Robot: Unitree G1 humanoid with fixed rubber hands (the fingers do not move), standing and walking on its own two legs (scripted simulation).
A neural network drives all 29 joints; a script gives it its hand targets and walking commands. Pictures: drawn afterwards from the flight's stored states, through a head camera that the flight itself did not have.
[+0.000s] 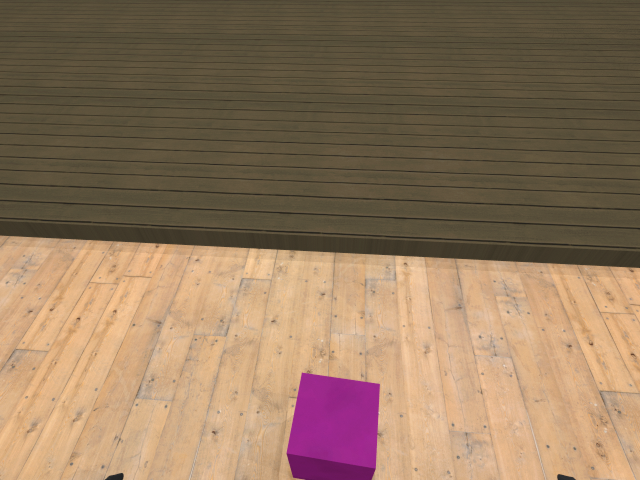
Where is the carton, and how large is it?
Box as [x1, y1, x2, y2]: [286, 373, 379, 479]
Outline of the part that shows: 302,373 286,453 293,477 304,479 371,479 375,468 379,384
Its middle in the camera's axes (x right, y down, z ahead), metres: +0.05 +0.52 +1.06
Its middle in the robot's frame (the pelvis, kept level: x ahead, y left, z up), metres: +0.39 -0.01 -0.66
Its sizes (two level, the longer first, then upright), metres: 0.210 0.200 0.250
